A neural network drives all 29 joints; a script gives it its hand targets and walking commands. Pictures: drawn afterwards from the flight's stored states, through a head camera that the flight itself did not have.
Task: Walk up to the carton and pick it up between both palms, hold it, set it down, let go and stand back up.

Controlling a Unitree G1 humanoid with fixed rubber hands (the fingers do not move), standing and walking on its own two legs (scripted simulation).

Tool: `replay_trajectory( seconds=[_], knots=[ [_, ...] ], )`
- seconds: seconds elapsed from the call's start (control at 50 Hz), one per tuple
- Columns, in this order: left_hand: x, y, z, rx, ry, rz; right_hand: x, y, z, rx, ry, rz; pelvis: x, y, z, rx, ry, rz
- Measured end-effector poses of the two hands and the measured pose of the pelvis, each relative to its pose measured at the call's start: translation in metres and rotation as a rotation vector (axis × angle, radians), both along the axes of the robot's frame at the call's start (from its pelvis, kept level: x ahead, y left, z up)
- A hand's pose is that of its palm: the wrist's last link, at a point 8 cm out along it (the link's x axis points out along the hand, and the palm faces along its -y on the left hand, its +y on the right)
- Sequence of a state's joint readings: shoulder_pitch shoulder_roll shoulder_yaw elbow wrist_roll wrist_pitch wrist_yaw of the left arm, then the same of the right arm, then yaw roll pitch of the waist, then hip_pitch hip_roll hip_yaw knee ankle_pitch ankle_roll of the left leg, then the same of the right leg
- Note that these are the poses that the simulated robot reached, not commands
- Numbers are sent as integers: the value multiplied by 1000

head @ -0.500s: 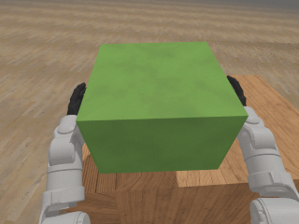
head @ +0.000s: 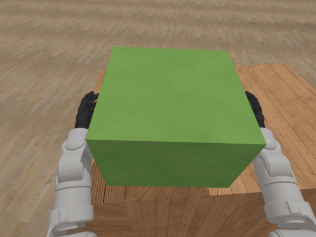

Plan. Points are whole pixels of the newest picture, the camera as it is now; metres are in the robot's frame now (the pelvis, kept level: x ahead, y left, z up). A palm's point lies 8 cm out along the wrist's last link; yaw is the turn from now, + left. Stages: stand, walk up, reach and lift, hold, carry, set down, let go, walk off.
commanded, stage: set down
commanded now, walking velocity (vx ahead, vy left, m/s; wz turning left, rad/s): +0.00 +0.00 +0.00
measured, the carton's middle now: (169, 115) +0.40 +0.00 +0.13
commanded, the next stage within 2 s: none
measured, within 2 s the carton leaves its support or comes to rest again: neither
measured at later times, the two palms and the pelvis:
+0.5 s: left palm (94, 128) +0.36 +0.18 +0.12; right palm (249, 135) +0.37 -0.22 +0.09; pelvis +0.01 +0.00 +0.00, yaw +0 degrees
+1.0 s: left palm (97, 134) +0.38 +0.19 +0.07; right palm (243, 128) +0.39 -0.21 +0.09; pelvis +0.02 +0.00 +0.00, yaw +0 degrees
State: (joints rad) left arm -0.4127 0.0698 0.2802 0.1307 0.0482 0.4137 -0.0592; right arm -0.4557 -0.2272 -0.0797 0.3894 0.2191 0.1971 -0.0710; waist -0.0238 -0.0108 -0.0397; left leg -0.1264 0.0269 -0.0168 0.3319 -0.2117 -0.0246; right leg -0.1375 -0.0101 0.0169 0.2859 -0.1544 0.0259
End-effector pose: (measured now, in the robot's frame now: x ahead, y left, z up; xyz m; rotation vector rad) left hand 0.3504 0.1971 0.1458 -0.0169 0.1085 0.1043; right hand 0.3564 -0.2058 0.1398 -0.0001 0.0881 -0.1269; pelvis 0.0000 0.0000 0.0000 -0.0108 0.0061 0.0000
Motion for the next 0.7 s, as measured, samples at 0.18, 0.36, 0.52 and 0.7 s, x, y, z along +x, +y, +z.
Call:
replay_trajectory(
  seconds=[0.18,0.36,0.52,0.7],
  knots=[
    [0,7,-21,-71,36,7,3,7,2,-55,37,15,0,1,0,-1,0,0],
    [5,-4,-9,18,35,18,8,-5,-22,25,32,25,3,0,0,0,4,0],
    [13,-13,-29,79,104,4,11,-13,-56,17,98,26,8,-1,0,1,13,0],
    [22,-9,-40,45,44,0,22,-10,-42,-41,37,20,15,0,0,0,29,0]
  ],
)
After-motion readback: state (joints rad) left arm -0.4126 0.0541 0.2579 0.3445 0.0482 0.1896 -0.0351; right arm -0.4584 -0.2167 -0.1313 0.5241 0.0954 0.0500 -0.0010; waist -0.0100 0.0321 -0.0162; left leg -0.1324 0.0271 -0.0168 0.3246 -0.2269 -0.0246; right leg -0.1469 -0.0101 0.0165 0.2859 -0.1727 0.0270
